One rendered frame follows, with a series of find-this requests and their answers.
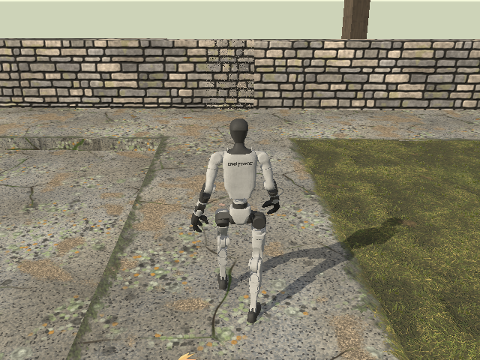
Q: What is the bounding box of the robot left upper arm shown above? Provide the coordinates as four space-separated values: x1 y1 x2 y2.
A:
203 151 224 194

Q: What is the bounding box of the robot right upper arm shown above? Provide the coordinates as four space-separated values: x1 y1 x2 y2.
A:
255 151 276 191

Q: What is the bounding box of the right robot shin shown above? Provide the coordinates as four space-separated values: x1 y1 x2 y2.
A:
249 259 263 313

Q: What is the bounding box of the robot right forearm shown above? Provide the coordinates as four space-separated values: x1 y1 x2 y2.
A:
268 179 279 204

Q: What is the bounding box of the robot left forearm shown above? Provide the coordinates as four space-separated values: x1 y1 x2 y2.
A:
193 183 211 217

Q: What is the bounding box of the right robot hand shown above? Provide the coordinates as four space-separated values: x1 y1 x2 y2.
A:
262 199 280 215

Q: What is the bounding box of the robot right thigh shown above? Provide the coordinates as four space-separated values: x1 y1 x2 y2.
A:
248 210 266 273

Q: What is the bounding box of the left robot hand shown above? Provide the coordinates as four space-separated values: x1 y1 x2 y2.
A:
191 213 209 233

